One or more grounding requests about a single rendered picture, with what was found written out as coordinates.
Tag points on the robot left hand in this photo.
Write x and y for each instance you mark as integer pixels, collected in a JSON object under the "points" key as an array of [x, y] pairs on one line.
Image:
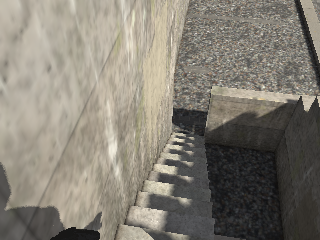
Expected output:
{"points": [[77, 234]]}

